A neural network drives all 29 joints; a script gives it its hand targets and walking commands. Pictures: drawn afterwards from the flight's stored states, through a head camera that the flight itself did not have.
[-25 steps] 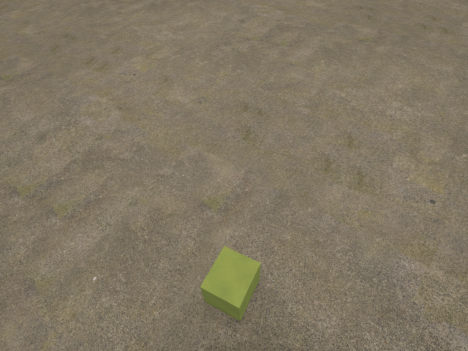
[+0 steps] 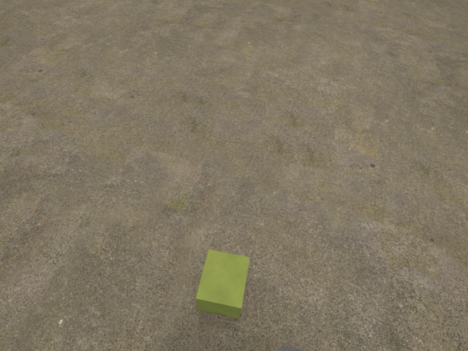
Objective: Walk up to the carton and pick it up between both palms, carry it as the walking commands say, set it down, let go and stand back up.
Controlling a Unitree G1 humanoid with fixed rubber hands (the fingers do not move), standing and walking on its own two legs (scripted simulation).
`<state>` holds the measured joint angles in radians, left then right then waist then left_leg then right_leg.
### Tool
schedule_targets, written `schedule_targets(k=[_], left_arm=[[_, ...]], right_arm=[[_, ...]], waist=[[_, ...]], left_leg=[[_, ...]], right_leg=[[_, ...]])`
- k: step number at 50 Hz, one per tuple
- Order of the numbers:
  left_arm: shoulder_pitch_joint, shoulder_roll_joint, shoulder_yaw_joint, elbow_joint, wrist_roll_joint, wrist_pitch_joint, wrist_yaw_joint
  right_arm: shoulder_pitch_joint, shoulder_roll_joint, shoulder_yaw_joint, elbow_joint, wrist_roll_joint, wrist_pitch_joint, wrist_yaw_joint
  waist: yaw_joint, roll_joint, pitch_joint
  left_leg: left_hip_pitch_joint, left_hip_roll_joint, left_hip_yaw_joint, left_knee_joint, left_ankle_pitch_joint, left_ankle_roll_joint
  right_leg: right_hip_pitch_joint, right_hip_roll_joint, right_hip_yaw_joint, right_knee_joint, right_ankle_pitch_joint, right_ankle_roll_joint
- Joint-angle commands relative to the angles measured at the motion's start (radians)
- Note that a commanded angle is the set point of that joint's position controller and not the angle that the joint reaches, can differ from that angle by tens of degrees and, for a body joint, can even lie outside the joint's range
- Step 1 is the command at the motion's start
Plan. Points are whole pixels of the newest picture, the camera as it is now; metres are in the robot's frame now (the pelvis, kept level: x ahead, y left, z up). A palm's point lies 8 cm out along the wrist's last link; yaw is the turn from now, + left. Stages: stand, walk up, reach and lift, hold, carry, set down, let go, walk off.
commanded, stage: walk up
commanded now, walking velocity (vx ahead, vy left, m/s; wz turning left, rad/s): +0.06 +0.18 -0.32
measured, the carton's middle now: (223, 284) +0.43 +0.02 -0.68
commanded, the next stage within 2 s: stand in 1.02 s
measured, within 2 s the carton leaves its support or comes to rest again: neither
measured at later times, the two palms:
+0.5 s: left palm out of the picture +0.13 +0.29 -0.15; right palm out of the picture +0.07 -0.18 -0.14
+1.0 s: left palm (80, 340) +0.16 +0.28 -0.12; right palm out of the picture +0.03 -0.16 -0.14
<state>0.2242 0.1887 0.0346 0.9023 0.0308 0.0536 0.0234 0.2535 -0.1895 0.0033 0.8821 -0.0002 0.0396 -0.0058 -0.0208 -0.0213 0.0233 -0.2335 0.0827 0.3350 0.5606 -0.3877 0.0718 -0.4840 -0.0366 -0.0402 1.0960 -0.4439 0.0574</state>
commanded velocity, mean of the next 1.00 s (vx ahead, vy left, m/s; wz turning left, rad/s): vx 0.06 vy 0.05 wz -0.11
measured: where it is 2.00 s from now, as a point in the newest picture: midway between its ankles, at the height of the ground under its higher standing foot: outside the picture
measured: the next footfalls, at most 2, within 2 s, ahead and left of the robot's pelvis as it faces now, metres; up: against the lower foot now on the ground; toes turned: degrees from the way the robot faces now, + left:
right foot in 0.24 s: +0.05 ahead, -0.10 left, +0.00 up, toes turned -9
left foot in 0.48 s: +0.07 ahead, +0.18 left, +0.00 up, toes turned -10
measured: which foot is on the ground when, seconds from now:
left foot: down 0.00-0.24, up 0.26-0.46, down 0.48-1.00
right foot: up 0.00-0.22, down 0.24-0.48, up 0.50-0.80, down 0.82-1.00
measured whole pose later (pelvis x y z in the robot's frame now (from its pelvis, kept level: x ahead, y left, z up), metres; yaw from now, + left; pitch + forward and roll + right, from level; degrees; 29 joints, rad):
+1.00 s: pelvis +0.04 +0.07 +0.00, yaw -10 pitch +3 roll +0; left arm 0.18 0.18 0.03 0.94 0.03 0.01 0.03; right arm 0.30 -0.16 0.00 0.91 0.00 0.00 -0.03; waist -0.02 0.02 -0.01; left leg -0.27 0.06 0.18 0.55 -0.32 0.02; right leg -0.27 0.00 -0.05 0.55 -0.33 -0.02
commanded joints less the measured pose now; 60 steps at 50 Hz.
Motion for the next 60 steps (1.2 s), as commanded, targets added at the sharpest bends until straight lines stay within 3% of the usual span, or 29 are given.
schedule_targets(k=[1,6,9,10,11,12,13,14,15,17,20,22,23,24,25,26,30,34,36,37,38,40,42,44,49,50,51,53,60], left_arm=[[-0.121,0.051,0.02,-0.095,-0.003,-0.018,-0.012],[-0.103,0.042,-0.007,-0.068,-0.011,-0.045,-0.015],[-0.011,0.053,0.004,-0.006,-0.008,-0.054,-0.008],[0.084,0.093,0.015,0.028,-0.002,-0.066,-0.001],[0.154,0.181,0.042,0.039,0.006,-0.073,0.008],[0.219,0.242,0.057,0.086,0.015,-0.068,0.017],[0.257,0.244,0.056,0.094,0.009,-0.059,0.033],[0.185,0.219,0.052,0.089,0.016,-0.057,0.032],[0.071,0.211,0.052,0.045,0.011,-0.05,0.027],[-0.046,0.2,0.055,-0.008,0.011,-0.046,0.019],[-0.065,0.197,0.051,0.002,0.02,-0.052,0.008],[-0.095,0.173,0.04,0.001,0.004,-0.058,-0.01],[-0.04,0.102,0.013,0.01,-0.003,-0.057,-0.003],[-0.018,0.039,0.007,-0.015,-0.013,-0.06,0.003],[-0.026,0.051,0.006,-0.024,-0.019,-0.049,0.007],[-0.06,0.069,0.018,-0.034,-0.021,-0.034,0.008],[-0.065,0.085,0.01,-0.025,-0.016,-0.031,-0.008],[-0.082,0.088,0.018,-0.033,-0.018,-0.03,-0.012],[-0.066,0.053,0.0,-0.028,-0.025,-0.039,-0.008],[-0.02,0.029,-0.004,-0.018,-0.023,-0.045,-0.003],[0.01,0.042,-0.005,-0.002,-0.026,-0.051,-0.001],[0.036,0.096,0.019,0.019,-0.012,-0.071,0.004],[0.019,0.13,0.02,0.028,-0.015,-0.07,0.008],[0.005,0.116,0.007,0.028,-0.006,-0.064,0.008],[0.003,0.062,-0.001,0.014,-0.009,-0.065,0.018],[0.014,0.065,0.007,0.029,-0.007,-0.066,0.014],[0.046,0.074,0.009,0.041,-0.002,-0.067,0.003],[-0.004,0.076,0.006,0.023,-0.001,-0.068,0.009],[0.006,0.071,0.007,0.033,-0.003,-0.07,0.008]], right_arm=[[0.18,-0.125,-0.066,0.06,-0.042,-0.041,-0.041],[0.162,-0.135,-0.075,0.077,-0.048,-0.048,-0.047],[0.139,-0.124,-0.073,0.095,-0.04,-0.055,-0.043],[0.101,-0.124,-0.072,0.081,-0.034,-0.063,-0.035],[0.083,-0.088,-0.058,0.047,-0.023,-0.069,-0.027],[0.049,-0.071,-0.061,0.023,-0.009,-0.064,-0.021],[-0.033,-0.092,-0.064,-0.031,-0.004,-0.048,-0.019],[-0.069,-0.084,-0.07,-0.034,-0.019,-0.039,-0.01],[-0.05,-0.076,-0.065,-0.018,-0.032,-0.033,-0.006],[-0.016,-0.071,-0.061,-0.002,-0.044,-0.026,0.015],[0.039,-0.065,-0.043,0.03,-0.036,-0.033,0.012],[0.192,-0.05,-0.029,0.106,-0.012,-0.064,0.012],[0.184,-0.11,-0.049,0.11,-0.017,-0.075,-0.005],[0.164,-0.182,-0.062,0.075,-0.02,-0.084,-0.017],[0.16,-0.209,-0.065,0.064,-0.02,-0.086,-0.019],[0.19,-0.178,-0.056,0.085,-0.024,-0.085,-0.022],[0.103,-0.153,-0.069,0.068,-0.02,-0.071,-0.046],[0.151,-0.161,-0.08,0.083,-0.027,-0.067,-0.053],[0.084,-0.139,-0.076,0.083,-0.029,-0.051,-0.05],[0.069,-0.124,-0.071,0.078,-0.024,-0.045,-0.047],[0.067,-0.136,-0.066,0.074,-0.022,-0.043,-0.043],[0.135,-0.03,-0.027,0.084,-0.024,-0.059,-0.03],[0.125,-0.042,-0.037,0.065,-0.024,-0.05,-0.029],[0.099,-0.055,-0.038,0.065,-0.025,-0.04,-0.028],[0.15,-0.063,-0.043,0.082,-0.029,-0.054,-0.029],[0.131,-0.061,-0.04,0.075,-0.026,-0.055,-0.03],[0.155,-0.062,-0.045,0.083,-0.035,-0.058,-0.028],[0.115,-0.06,-0.037,0.074,-0.029,-0.052,-0.032],[0.124,-0.045,-0.035,0.084,-0.031,-0.059,-0.032]], waist=[[-0.045,0.17,-0.057],[-0.012,0.172,-0.133],[0.058,0.129,-0.195],[0.111,0.101,-0.254],[0.156,-0.002,-0.31],[0.171,-0.209,-0.275],[0.187,-0.17,-0.216],[0.156,-0.118,-0.097],[0.108,-0.062,-0.01],[0.054,-0.076,0.088],[0.008,-0.137,0.034],[-0.068,-0.157,-0.057],[-0.058,-0.033,-0.08],[-0.014,0.212,-0.095],[-0.01,0.218,-0.106],[-0.027,0.209,-0.1],[-0.019,0.202,-0.101],[-0.031,0.19,-0.128],[0.003,0.214,-0.104],[0.03,0.141,-0.118],[0.044,0.154,-0.134],[0.033,0.006,-0.194],[0.024,-0.106,-0.153],[0.028,-0.139,-0.127],[0.014,-0.015,-0.111],[0.008,-0.007,-0.123],[0.007,-0.031,-0.136],[0.012,0.005,-0.08],[0.021,-0.015,-0.075]], left_leg=[[0.364,0.246,-0.285,-0.135,0.961,0.044],[0.38,0.275,-0.278,-0.094,0.981,0.087],[0.243,0.219,-0.154,0.012,1.055,0.023],[0.132,0.161,-0.083,0.11,0.95,-0.003],[-0.078,0.077,-0.05,0.26,0.63,-0.054],[-0.319,-0.048,-0.098,0.416,-0.112,-0.071],[-0.415,-0.044,-0.227,0.506,-0.28,-0.072],[-0.395,-0.007,-0.274,0.517,-0.291,-0.054],[-0.365,0.029,-0.301,0.484,-0.227,-0.056],[-0.305,0.036,-0.294,0.365,-0.124,-0.067],[-0.1,-0.022,-0.223,0.105,-0.045,-0.094],[0.145,-0.079,-0.132,-0.11,0.174,-0.091],[0.243,0.02,-0.231,-0.147,0.286,-0.084],[0.22,0.226,-0.48,-0.18,0.735,-0.032],[0.23,0.321,-0.578,-0.176,1.039,0.069],[0.232,0.319,-0.575,-0.171,1.098,0.102],[0.337,0.261,-0.426,-0.145,1.085,0.085],[0.369,0.272,-0.421,-0.116,1.043,0.091],[0.252,0.212,-0.366,-0.12,0.887,0.063],[0.209,0.198,-0.374,-0.101,0.809,0.05],[0.149,0.153,-0.349,-0.076,0.688,0.023],[-0.017,0.044,-0.275,-0.059,0.396,-0.041],[-0.051,0.005,-0.251,-0.06,0.083,-0.055],[0.024,0.0,-0.224,-0.116,0.136,-0.057],[0.072,0.054,-0.256,-0.127,0.445,-0.037],[0.092,0.066,-0.264,-0.124,0.412,-0.035],[0.083,0.049,-0.255,-0.111,0.227,-0.025],[0.059,0.048,-0.269,-0.158,0.319,-0.042],[0.057,0.052,-0.284,-0.154,0.305,-0.041]], right_leg=[[-0.207,-0.006,-0.03,-0.116,-0.033,-0.037],[-0.08,0.009,-0.025,-0.355,-0.031,-0.045],[0.216,0.044,-0.071,-0.598,0.137,-0.083],[0.398,-0.006,-0.049,-0.666,0.301,-0.111],[0.613,-0.181,0.173,-0.656,0.605,-0.177],[0.763,-0.373,0.447,-0.675,1.02,-0.27],[0.75,-0.432,0.519,-0.669,1.105,-0.341],[0.568,-0.424,0.504,-0.731,0.845,-0.338],[0.411,-0.413,0.47,-0.8,0.556,-0.316],[0.245,-0.348,0.411,-0.913,0.096,-0.268],[0.192,-0.229,0.243,-0.791,0.401,-0.206],[0.153,-0.101,0.099,-0.689,0.241,-0.147],[0.108,-0.03,0.043,-0.561,0.298,-0.096],[0.054,0.032,-0.025,-0.407,0.096,-0.026],[0.006,0.059,0.017,-0.307,-0.108,-0.014],[0.009,0.05,0.044,-0.23,-0.173,-0.023],[-0.084,0.027,0.019,-0.209,-0.108,-0.013],[-0.058,0.03,0.021,-0.292,-0.081,-0.01],[0.067,0.038,0.006,-0.478,-0.005,-0.017],[0.164,0.043,0.013,-0.625,0.086,-0.024],[0.284,0.037,0.012,-0.74,0.216,-0.035],[0.532,-0.115,0.133,-0.717,0.619,-0.079],[0.501,-0.201,0.142,-0.658,0.83,-0.127],[0.406,-0.166,0.114,-0.639,0.737,-0.142],[0.335,-0.088,0.053,-0.637,0.512,-0.096],[0.329,-0.079,0.068,-0.653,0.479,-0.1],[0.336,-0.091,0.093,-0.694,0.235,-0.119],[0.311,-0.09,0.09,-0.667,0.426,-0.104],[0.291,-0.085,0.092,-0.677,0.366,-0.095]])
